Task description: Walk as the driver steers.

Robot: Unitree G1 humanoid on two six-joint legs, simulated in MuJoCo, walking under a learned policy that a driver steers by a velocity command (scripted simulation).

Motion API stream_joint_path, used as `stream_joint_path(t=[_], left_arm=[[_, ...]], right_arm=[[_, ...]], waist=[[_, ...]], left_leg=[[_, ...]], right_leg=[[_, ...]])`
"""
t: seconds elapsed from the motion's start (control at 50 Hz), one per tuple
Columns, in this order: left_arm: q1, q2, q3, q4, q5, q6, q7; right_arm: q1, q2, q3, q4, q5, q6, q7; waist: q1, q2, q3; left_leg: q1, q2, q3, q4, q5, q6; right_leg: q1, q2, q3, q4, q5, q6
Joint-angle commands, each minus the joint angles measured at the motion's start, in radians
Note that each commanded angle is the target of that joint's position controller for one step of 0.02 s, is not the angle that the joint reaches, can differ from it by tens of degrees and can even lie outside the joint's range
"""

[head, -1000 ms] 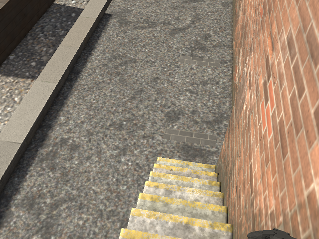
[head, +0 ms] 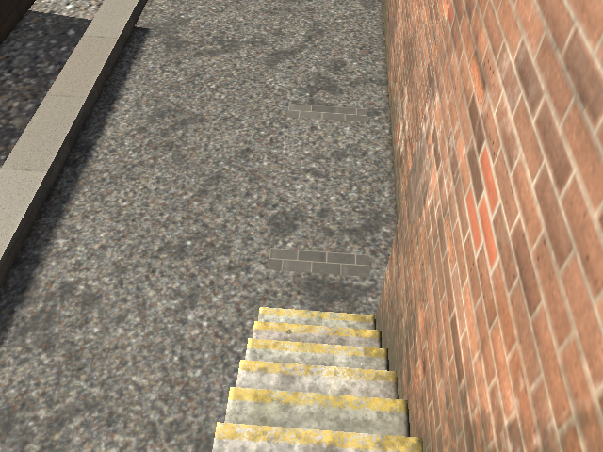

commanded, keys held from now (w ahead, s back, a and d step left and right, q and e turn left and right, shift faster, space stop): no key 0.08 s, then w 0.14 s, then no key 0.78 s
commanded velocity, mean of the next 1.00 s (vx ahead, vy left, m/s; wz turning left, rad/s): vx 0.07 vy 0.00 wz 0.00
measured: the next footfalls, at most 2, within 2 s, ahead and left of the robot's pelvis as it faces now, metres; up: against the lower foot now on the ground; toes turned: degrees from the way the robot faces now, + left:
right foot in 0.18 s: +0.12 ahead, -0.11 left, -0.20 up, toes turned -1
left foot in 0.40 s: +0.32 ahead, +0.12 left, -0.41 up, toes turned +9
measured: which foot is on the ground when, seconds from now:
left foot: down 0.00-0.14, up 0.16-0.38, down 0.40-0.78, up 0.80-0.92, down 0.94-1.00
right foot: down 0.00-0.06, up 0.08-0.16, down 0.18-0.40, up 0.42-0.74, down 0.76-1.00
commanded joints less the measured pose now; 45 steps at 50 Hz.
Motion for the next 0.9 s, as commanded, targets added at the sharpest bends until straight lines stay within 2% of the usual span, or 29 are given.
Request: stream_joint_path(t=[0.02,0.04,0.1,0.14,0.16,0.18,0.2,0.22,0.24,0.26,0.28,0.3,0.32,0.36,0.38,0.4,0.42,0.44,0.5,0.54,0.62,0.68,0.7,0.76,0.78,0.8,0.84,0.86,0.9], left_arm=[[-0.264,0.06,-0.005,-0.122,-0.015,-0.019,0.012],[-0.379,0.153,0.022,-0.135,-0.007,-0.028,0.012],[-0.205,0.1,0.018,0.001,0.066,-0.098,0.03],[0.245,0.002,0.007,0.142,0.108,-0.088,0.027],[0.679,-0.129,-0.022,0.265,0.107,-0.061,0.003],[1.034,-0.065,-0.007,0.304,0.087,-0.029,0.01],[0.825,0.028,-0.004,0.199,0.044,-0.024,-0.005],[0.337,0.067,-0.016,-0.001,-0.009,-0.015,-0.028],[0.141,0.027,-0.04,-0.045,-0.027,0.011,-0.04],[0.101,0.025,-0.042,-0.051,0.009,0.021,-0.053],[0.157,-0.068,-0.054,-0.059,-0.023,-0.004,-0.022],[0.091,-0.065,-0.047,-0.16,-0.052,-0.02,0.016],[0.119,0.03,-0.033,-0.121,-0.017,-0.023,0.003],[0.017,0.095,-0.032,-0.089,-0.017,-0.02,-0.037],[0.017,0.235,0.03,-0.041,-0.268,0.033,0.031],[0.047,0.263,0.046,-0.061,-0.257,0.088,0.062],[0.228,0.161,0.042,-0.11,-0.205,0.108,0.085],[0.293,0.061,0.002,-0.078,-0.157,0.12,0.128],[0.173,0.096,0.034,-0.016,-0.083,0.132,0.137],[0.398,-0.017,0.012,0.074,-0.104,0.198,0.126],[0.015,0.125,0.044,-0.024,-0.115,0.167,0.095],[-0.012,0.122,0.021,-0.044,-0.147,0.14,0.053],[0.247,0.043,-0.025,0.039,0.117,0.191,-0.047],[0.49,0.159,0.037,0.084,0.0,0.131,-0.107],[0.38,0.254,0.03,0.052,-0.018,0.111,-0.128],[0.33,0.321,0.029,0.005,-0.028,0.082,-0.138],[0.207,0.314,0.017,-0.038,-0.064,0.034,-0.15],[0.171,0.176,-0.034,0.003,-0.064,0.028,-0.156],[0.127,0.116,-0.08,0.002,-0.089,0.031,-0.163]], right_arm=[[0.378,-0.038,-0.011,0.066,0.09,-0.033,-0.029],[0.43,-0.063,-0.015,0.043,0.112,-0.041,-0.059],[0.396,-0.158,-0.035,-0.019,0.118,-0.052,-0.112],[-0.038,-0.038,0.003,-0.154,0.115,-0.032,-0.062],[-0.311,-0.144,-0.007,-0.171,0.038,-0.026,0.033],[-0.69,-0.195,-0.023,-0.31,0.032,-0.053,0.088],[-0.492,-0.036,-0.012,-0.286,0.045,-0.061,0.119],[-0.147,-0.046,-0.024,-0.174,0.029,-0.043,0.139],[-0.094,-0.015,-0.015,-0.141,-0.04,0.003,0.093],[0.004,0.01,-0.007,-0.082,-0.096,0.009,0.082],[0.008,-0.034,-0.018,-0.079,-0.115,0.003,0.055],[0.029,-0.079,-0.03,-0.069,-0.059,-0.021,0.019],[-0.023,0.02,-0.016,-0.081,0.016,-0.018,0.03],[0.188,0.008,-0.046,-0.094,-0.032,0.014,0.092],[0.382,-0.061,-0.07,0.036,0.136,0.057,0.096],[0.4,-0.15,-0.083,0.052,0.15,0.05,0.103],[0.271,-0.243,-0.095,0.006,0.135,0.014,0.12],[0.228,-0.201,-0.096,-0.02,0.123,-0.004,0.133],[0.101,-0.062,-0.047,-0.011,0.076,-0.036,0.119],[-0.159,-0.145,-0.059,-0.02,0.052,-0.03,0.104],[-0.104,-0.073,-0.031,-0.015,0.092,-0.027,0.097],[-0.105,-0.138,-0.052,0.006,0.062,0.012,0.055],[-0.078,-0.085,0.016,0.003,-0.103,0.003,0.088],[-0.233,-0.074,0.03,-0.02,0.019,-0.009,0.154],[-0.022,-0.019,0.021,0.002,0.076,0.004,0.194],[0.121,-0.117,-0.021,-0.026,0.062,0.003,0.156],[-0.078,-0.102,0.005,-0.201,0.096,-0.035,0.11],[-0.222,-0.052,0.025,-0.213,0.127,-0.03,0.1],[-0.147,-0.016,0.066,-0.184,0.132,-0.022,0.08]], waist=[[-0.191,0.197,0.2],[-0.254,0.072,0.17],[-0.208,0.114,0.258],[0.101,-0.118,0.198],[0.397,-0.133,0.062],[0.614,-0.227,0.032],[0.392,-0.051,-0.083],[0.089,-0.065,-0.025],[-0.001,-0.198,0.088],[-0.057,-0.181,0.006],[-0.014,-0.035,0.032],[0.012,0.099,0.049],[0.011,0.01,0.077],[-0.227,-0.151,0.133],[-0.354,-0.062,-0.052],[-0.312,0.147,0.011],[-0.065,0.386,0.036],[-0.074,0.415,-0.144],[0.013,-0.035,0.181],[0.199,0.229,0.006],[0.028,-0.074,0.184],[0.022,-0.012,0.156],[0.108,-0.093,0.341],[0.27,-0.175,0.031],[0.106,-0.416,-0.077],[-0.005,-0.326,-0.164],[0.016,-0.289,-0.142],[0.01,-0.107,-0.057],[-0.039,-0.094,0.05]], left_leg=[[0.278,0.181,-0.443,-0.421,0.651,0.006],[0.478,0.126,-0.448,-0.269,0.444,-0.017],[0.148,-0.099,-0.125,-0.137,0.123,-0.292],[-0.74,-0.104,-0.029,-0.034,-0.028,-0.207],[-1.187,-0.041,-0.032,0.373,-0.285,-0.093],[-1.179,-0.03,-0.055,0.525,-0.321,0.007],[-1.021,0.024,-0.219,0.164,0.01,0.1],[-0.792,0.098,-0.225,-0.06,0.236,0.109],[-0.614,0.233,-0.281,-0.249,0.274,0.062],[-0.316,0.189,-0.194,0.069,0.502,0.027],[-0.343,0.195,-0.137,-0.203,0.782,-0.014],[0.139,0.135,0.057,-0.629,1.127,-0.018],[0.549,0.06,0.164,-0.587,1.359,-0.072],[0.833,0.023,0.182,-0.307,1.026,-0.067],[0.797,0.075,0.047,-0.682,1.205,-0.027],[0.803,0.175,-0.063,-0.872,1.325,0.03],[0.839,0.372,-0.258,-0.632,1.869,0.059],[0.946,0.471,-0.317,-0.566,1.543,0.136],[0.257,0.374,-0.205,-0.662,1.084,0.129],[-0.189,0.391,-0.206,-0.676,1.148,0.195],[-0.06,0.255,-0.091,-0.482,0.202,0.106],[-0.063,0.29,-0.119,-0.449,0.242,0.154],[-0.457,0.426,-0.312,-0.317,-0.068,0.15],[-0.38,0.146,0.078,0.213,-0.155,-0.022],[-0.447,0.008,0.117,0.598,-0.386,-0.108],[-0.482,0.035,0.055,0.693,-0.344,-0.088],[-0.611,0.071,-0.027,0.735,-0.376,-0.141],[-0.617,0.141,-0.067,0.686,-0.305,-0.146],[-0.498,0.193,-0.146,0.602,-0.302,-0.176]], right_leg=[[-0.628,0.046,-0.015,0.09,-0.213,-0.004],[-0.823,0.06,-0.028,-0.045,-0.144,0.035],[-0.519,0.172,-0.149,-0.261,0.156,0.042],[0.636,0.106,-0.092,-0.719,0.396,-0.015],[1.25,0.009,0.069,-0.405,0.645,-0.119],[1.177,-0.065,0.134,-0.477,0.446,-0.159],[1.056,-0.229,0.286,-0.502,0.221,-0.266],[0.584,-0.326,0.376,-0.524,0.334,-0.397],[0.125,-0.37,0.607,-0.571,0.017,-0.391],[-0.158,-0.272,0.488,-0.475,0.089,-0.367],[-0.199,-0.178,0.291,-0.294,-0.163,-0.267],[-0.509,0.044,-0.099,-0.162,-0.426,-0.116],[-0.795,0.107,-0.161,-0.183,-0.608,-0.1],[-0.948,0.016,-0.053,-0.073,-0.428,-0.138],[-0.546,-0.001,-0.109,0.263,-0.02,-0.113],[-0.577,0.128,-0.133,0.675,-0.452,-0.094],[-0.75,0.137,-0.034,0.864,-0.603,-0.043],[-0.852,0.094,0.136,0.709,-0.432,-0.063],[-0.549,0.026,0.152,0.041,0.017,-0.006],[0.113,0.004,0.07,0.031,0.32,0.014],[-0.15,0.004,0.089,-0.426,0.609,0.004],[0.111,-0.11,0.119,-0.751,0.749,-0.006],[0.243,-0.103,0.107,-0.544,0.738,-0.054],[0.697,-0.005,-0.056,-0.827,0.545,-0.044],[0.693,-0.098,0.174,-0.716,0.867,-0.165],[0.694,-0.086,0.25,-0.621,0.862,-0.217],[0.523,-0.319,0.59,-0.763,0.649,-0.379],[0.436,-0.339,0.604,-0.902,0.319,-0.287],[0.178,-0.341,0.622,-0.955,0.106,-0.296]])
